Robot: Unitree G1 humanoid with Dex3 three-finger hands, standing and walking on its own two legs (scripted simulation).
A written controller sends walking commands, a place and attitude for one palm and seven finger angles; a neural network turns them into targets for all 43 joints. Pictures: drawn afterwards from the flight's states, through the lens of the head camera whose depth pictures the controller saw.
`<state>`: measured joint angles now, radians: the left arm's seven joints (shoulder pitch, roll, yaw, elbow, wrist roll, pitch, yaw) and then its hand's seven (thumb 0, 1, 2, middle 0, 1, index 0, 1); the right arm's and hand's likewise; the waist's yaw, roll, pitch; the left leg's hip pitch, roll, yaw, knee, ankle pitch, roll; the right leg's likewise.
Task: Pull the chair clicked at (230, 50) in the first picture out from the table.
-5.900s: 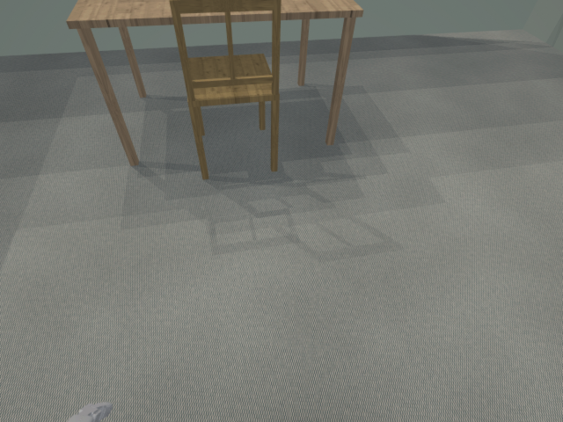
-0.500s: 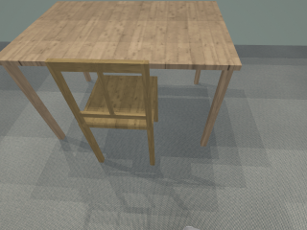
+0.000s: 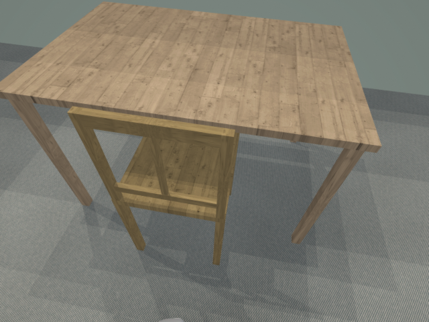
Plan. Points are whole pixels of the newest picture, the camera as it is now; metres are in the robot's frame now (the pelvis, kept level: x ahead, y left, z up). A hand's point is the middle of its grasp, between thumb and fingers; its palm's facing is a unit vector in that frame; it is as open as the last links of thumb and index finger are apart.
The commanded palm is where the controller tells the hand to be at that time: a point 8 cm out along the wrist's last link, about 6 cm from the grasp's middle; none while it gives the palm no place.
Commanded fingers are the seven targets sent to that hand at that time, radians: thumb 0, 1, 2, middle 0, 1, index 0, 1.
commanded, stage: come to a stop and stand still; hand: left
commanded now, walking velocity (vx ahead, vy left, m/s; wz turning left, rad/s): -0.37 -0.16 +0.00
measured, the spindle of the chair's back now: (159, 167) +0.50 +0.21 -0.10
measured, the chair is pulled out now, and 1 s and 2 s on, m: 0.00 0.00 0.00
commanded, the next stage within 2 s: look again from close up in 1.08 s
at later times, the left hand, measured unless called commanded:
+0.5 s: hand out of the picture +0.08 +0.18 -0.17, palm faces +0.00 -0.96 -0.27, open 7.4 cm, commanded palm none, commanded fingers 0.00 0.90 0.90 -0.20 -0.30 -0.20 -0.30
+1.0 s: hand out of the picture +0.03 +0.10 -0.17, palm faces +0.02 -0.98 -0.21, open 7.3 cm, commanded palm none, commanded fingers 0.00 0.90 0.90 -0.20 -0.30 -0.20 -0.30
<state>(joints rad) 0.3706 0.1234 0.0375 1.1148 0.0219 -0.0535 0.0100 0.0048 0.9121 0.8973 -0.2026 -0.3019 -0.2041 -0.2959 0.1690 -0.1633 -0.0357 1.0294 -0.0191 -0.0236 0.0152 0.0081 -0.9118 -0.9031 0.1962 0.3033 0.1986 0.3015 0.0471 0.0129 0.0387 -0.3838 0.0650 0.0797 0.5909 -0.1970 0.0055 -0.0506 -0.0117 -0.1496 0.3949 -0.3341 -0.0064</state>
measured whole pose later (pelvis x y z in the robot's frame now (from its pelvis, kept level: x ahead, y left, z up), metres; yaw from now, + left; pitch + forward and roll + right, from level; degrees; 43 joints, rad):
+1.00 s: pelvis +0.00 -0.08 +0.00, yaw -2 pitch -2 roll +0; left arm 0.24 0.15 0.02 1.12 0.00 0.01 0.03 0.01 0.93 0.90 -0.20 -0.30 -0.20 -0.30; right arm 0.28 -0.13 -0.01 1.16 -0.01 0.02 -0.04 0.01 -0.91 -0.90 0.20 0.30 0.20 0.30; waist -0.01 0.02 0.04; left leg -0.16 0.08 0.00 0.41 -0.22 -0.07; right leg -0.14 0.04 -0.08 0.42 -0.25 -0.07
